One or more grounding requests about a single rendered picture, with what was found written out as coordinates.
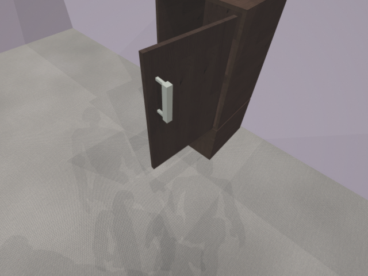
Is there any cupboard door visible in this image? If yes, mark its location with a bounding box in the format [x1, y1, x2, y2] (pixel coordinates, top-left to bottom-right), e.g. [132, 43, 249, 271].
[139, 15, 238, 169]

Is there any handle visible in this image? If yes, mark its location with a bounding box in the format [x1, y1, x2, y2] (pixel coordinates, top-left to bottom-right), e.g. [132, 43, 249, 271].
[155, 76, 173, 123]

